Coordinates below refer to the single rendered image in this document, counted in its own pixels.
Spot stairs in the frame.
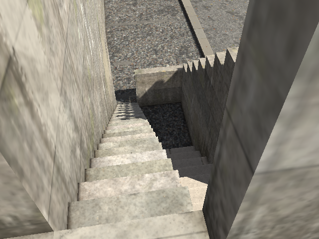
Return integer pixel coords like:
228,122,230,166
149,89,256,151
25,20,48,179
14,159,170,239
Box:
67,103,193,230

